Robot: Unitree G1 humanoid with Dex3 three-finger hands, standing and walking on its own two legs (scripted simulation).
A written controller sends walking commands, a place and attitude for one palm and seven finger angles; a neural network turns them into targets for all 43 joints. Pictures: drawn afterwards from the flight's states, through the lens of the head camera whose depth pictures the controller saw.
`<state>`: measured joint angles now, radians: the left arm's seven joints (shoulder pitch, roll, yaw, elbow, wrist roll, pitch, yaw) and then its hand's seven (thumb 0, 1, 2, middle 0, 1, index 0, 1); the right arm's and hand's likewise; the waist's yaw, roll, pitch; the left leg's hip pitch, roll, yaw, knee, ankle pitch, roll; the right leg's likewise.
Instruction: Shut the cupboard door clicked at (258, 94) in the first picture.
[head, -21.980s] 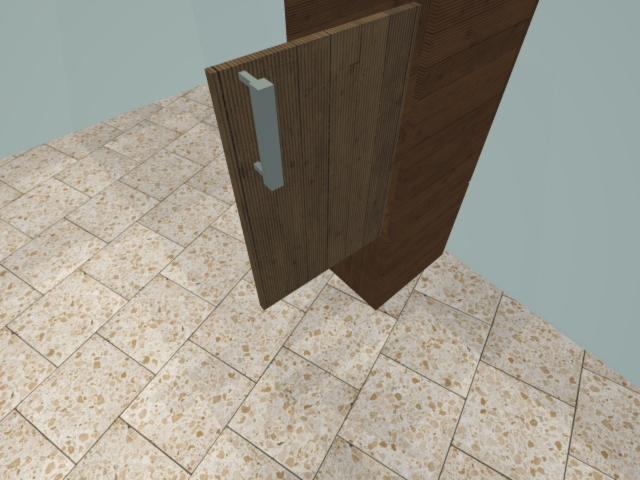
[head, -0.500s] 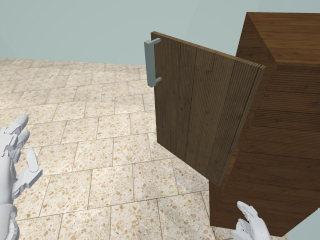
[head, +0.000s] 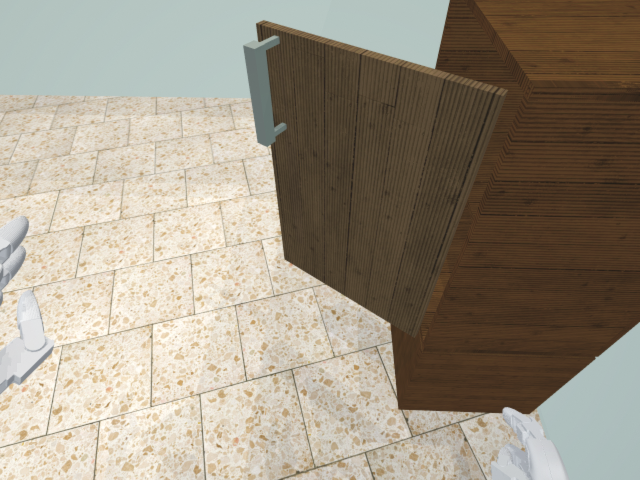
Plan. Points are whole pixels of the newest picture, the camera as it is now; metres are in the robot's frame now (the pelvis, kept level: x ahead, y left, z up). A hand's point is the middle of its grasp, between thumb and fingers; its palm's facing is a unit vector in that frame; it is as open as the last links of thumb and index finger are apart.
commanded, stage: step back with the hand held close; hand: left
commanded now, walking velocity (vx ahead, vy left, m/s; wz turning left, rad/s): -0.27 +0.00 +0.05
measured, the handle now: (269, 93) +0.66 +0.12 +0.16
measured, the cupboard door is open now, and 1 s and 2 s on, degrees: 55 55 55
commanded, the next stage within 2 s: stop stepping back and stand still in 0.96 s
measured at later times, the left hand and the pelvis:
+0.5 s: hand out of the picture +0.13 +0.29 +0.18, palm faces +0.50 -0.73 -0.46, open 7.4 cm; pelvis -0.05 +0.01 -0.01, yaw +3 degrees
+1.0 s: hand out of the picture +0.02 +0.26 +0.17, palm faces +0.48 -0.77 -0.43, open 7.4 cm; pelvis -0.17 -0.02 +0.00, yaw +2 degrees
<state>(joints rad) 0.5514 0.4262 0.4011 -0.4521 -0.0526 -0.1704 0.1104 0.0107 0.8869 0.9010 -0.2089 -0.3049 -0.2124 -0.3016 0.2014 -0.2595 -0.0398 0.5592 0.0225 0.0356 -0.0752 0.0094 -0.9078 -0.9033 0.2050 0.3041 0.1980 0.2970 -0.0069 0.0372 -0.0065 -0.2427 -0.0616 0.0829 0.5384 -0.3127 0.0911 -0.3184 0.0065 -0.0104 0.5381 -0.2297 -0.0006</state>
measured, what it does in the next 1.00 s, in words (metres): walks backwards: right foot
